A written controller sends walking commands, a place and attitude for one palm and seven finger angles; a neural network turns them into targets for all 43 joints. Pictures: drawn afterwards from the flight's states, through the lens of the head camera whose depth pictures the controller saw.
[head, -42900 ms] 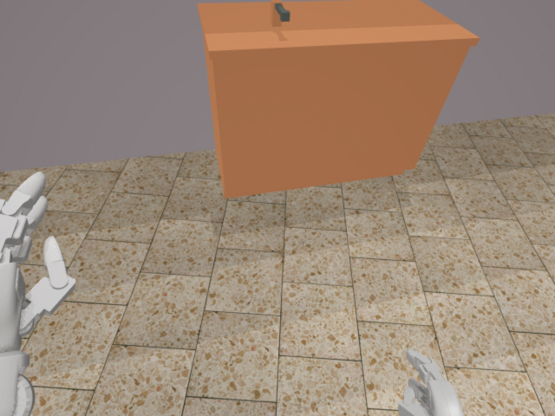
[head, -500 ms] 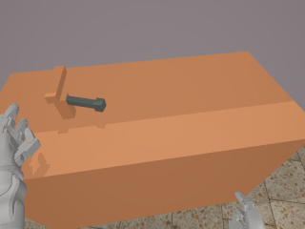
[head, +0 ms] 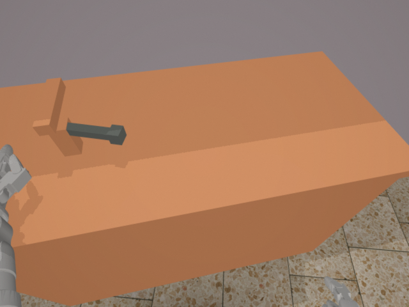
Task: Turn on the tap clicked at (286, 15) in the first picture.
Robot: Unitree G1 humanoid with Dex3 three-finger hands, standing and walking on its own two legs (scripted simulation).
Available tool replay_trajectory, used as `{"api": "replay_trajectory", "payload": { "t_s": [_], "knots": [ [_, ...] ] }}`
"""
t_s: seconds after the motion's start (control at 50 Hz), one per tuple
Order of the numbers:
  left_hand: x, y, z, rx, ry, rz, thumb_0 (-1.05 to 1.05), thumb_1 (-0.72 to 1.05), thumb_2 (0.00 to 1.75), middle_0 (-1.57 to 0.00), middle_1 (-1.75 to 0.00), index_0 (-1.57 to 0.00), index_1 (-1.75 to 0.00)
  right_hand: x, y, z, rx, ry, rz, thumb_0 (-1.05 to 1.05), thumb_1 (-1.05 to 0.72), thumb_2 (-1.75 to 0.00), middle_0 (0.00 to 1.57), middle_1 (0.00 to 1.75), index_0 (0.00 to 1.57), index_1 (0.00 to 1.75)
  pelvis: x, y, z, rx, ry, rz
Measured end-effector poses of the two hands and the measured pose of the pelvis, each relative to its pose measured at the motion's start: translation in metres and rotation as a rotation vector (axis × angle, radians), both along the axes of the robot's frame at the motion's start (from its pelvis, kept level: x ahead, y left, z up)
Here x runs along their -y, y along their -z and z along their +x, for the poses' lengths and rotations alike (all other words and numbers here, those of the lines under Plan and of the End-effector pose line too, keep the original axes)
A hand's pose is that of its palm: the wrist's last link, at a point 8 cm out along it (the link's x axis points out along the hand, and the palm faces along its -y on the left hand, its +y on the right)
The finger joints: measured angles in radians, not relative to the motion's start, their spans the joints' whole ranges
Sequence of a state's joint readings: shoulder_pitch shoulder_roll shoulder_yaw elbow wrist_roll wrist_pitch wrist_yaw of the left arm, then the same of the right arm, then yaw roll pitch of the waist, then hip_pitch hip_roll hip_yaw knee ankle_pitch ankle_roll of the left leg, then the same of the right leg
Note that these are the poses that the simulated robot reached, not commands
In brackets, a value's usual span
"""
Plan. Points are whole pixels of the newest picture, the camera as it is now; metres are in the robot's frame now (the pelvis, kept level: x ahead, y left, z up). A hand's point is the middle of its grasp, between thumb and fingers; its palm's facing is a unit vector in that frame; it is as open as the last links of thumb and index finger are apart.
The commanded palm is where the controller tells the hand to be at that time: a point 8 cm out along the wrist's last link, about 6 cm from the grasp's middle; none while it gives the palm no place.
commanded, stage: reach beside the lever's end, fingers flat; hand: left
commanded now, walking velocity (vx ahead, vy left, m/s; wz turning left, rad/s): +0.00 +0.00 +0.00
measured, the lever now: (116, 134) +0.41 +0.21 +0.10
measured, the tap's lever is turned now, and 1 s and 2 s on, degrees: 70 70 70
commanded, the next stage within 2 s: push the lever round in 0.50 s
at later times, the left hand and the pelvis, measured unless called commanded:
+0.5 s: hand (22, 183) +0.30 +0.35 +0.08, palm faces +0.50 -0.86 -0.10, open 7.8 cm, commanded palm +0.26 +0.39 +0.09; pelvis +0.01 +0.01 +0.00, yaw +0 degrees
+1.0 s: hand (38, 178) +0.31 +0.33 +0.09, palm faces +0.51 -0.85 -0.11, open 7.8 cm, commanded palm +0.27 +0.36 +0.09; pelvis +0.01 +0.00 +0.00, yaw +0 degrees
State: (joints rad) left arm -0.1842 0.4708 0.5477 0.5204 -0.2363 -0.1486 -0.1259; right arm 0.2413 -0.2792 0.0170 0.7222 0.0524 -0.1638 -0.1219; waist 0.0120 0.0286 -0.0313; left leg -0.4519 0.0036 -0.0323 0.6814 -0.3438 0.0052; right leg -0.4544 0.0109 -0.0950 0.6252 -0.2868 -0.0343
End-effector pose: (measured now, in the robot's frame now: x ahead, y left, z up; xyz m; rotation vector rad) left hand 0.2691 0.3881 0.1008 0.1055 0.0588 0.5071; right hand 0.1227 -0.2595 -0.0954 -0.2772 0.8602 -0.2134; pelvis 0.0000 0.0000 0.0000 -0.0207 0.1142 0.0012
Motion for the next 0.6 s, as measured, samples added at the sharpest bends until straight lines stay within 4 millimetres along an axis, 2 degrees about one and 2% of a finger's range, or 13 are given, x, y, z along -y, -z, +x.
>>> {"api": "replay_trajectory", "payload": {
  "t_s": [0.1, 0.2, 0.32, 0.4, 0.52, 0.6],
  "knots": [
    [0.005, 0.002, 0.007, -0.006, 0.024, 0.006, 0.01, 0.9, 0.9, -0.15, -0.15, -0.15, -0.15, -0.002, -0.001, -0.007, -0.005, 0.03, 0.013, 0.01, -0.9, -0.9, 0.2, 0.3, 0.2, 0.3, -0.003, -0.001, 0.006, -0.008, 0.016, 0.001],
    [0.002, 0.006, -0.001, -0.011, -0.007, 0.005, 0.01, 0.9, 0.9, -0.15, -0.15, -0.16, -0.15, -0.006, -0.001, -0.007, -0.006, 0.038, 0.025, 0.01, -0.9, -0.9, 0.2, 0.3, 0.2, 0.3, -0.006, -0.001, 0.01, -0.007, 0.022, 0.001],
    [-0.003, 0.004, -0.018, 0.01, -0.034, 0.028, 0.01, 0.9, 0.9, -0.15, -0.15, -0.15, -0.15, -0.013, -0.003, 0.003, 0.005, 0.011, 0.028, 0.01, -0.9, -0.9, 0.2, 0.3, 0.2, 0.3, -0.009, -0.001, 0.012, 0.001, 0.014, -0.003],
    [-0.002, 0.004, -0.023, 0.027, -0.024, 0.015, 0.01, 0.9, 0.9, -0.15, -0.15, -0.15, -0.15, -0.018, -0.003, 0.014, 0.024, -0.014, 0.026, 0.01, -0.9, -0.9, 0.2, 0.3, 0.2, 0.3, -0.01, -0.001, 0.01, 0.006, 0.002, -0.004],
    [-0.002, 0.012, -0.014, -0.004, -0.016, -0.02, 0.01, 0.9, 0.9, -0.15, -0.15, -0.15, -0.15, -0.023, -0.007, 0.029, 0.058, -0.036, 0.019, 0.01, -0.9, -0.9, 0.2, 0.3, 0.2, 0.3, -0.009, 0.0, 0.006, 0.004, -0.007, -0.003],
    [0.001, 0.009, -0.004, 0.002, -0.01, -0.004, 0.01, 0.9, 0.9, -0.15, -0.15, -0.15, -0.15, -0.024, -0.009, 0.032, 0.072, -0.045, 0.016, 0.01, -0.9, -0.9, 0.2, 0.3, 0.2, 0.3, -0.009, 0.0, 0.005, 0.001, -0.005, -0.004]
  ]
}}
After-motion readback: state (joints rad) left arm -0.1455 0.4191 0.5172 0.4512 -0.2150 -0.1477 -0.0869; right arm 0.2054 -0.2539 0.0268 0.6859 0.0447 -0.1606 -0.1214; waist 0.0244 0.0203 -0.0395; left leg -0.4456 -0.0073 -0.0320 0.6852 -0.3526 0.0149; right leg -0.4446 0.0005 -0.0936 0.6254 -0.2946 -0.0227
